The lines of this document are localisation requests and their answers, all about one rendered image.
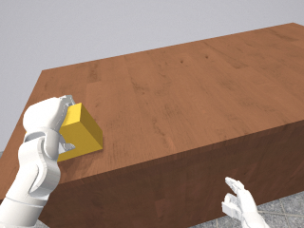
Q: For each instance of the table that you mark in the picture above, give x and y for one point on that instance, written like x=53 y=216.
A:
x=176 y=122

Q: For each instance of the sponge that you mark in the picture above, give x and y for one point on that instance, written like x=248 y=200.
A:
x=80 y=129

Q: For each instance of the left robot forearm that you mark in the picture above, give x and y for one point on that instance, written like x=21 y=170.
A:
x=37 y=177

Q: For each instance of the right robot forearm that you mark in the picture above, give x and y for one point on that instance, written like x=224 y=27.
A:
x=252 y=219

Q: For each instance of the robot right hand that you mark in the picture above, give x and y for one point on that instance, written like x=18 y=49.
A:
x=235 y=206

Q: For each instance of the robot left hand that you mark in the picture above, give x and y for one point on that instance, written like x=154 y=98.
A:
x=50 y=114

